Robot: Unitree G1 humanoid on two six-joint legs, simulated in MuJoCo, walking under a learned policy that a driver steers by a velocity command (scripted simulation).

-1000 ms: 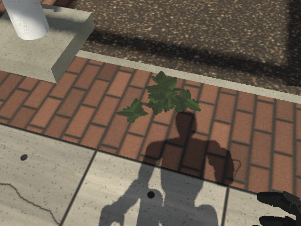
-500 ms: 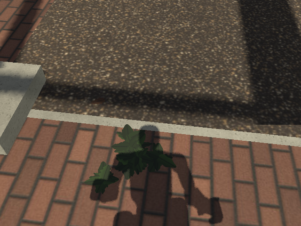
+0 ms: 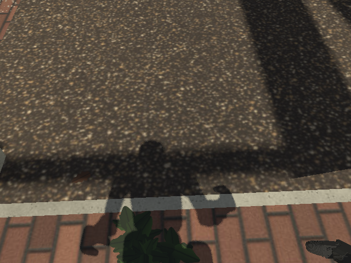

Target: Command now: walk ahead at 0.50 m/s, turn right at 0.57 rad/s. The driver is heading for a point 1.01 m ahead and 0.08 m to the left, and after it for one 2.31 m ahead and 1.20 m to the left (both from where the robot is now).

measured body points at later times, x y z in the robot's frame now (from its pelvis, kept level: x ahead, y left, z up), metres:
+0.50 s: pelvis +0.26 +0.00 +0.00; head +0.29 +0.00 +0.45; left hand +0.54 +0.17 -0.06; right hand +0.19 -0.28 -0.12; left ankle +0.16 +0.14 -0.73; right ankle +0.38 -0.15 -0.72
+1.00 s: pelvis +0.46 -0.02 -0.01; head +0.49 +0.00 +0.44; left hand +0.53 +0.28 -0.13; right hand +0.67 -0.26 -0.09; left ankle +0.54 +0.08 -0.74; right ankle +0.39 -0.14 -0.73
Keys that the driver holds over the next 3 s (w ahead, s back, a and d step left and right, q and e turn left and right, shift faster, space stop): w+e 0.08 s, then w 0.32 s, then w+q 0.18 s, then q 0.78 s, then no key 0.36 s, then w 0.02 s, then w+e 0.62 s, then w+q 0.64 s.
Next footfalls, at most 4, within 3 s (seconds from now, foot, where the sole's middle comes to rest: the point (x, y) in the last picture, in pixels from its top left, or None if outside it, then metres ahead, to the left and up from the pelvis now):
0.04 left None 0.20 0.14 -0.77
0.54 right None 0.42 -0.15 -0.77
1.00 left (176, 231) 0.58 0.09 -0.77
1.42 right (235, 230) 0.60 -0.14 -0.77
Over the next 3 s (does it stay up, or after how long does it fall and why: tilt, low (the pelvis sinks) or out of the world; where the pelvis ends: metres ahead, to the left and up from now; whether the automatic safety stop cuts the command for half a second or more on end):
stays up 1.05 0.04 0.00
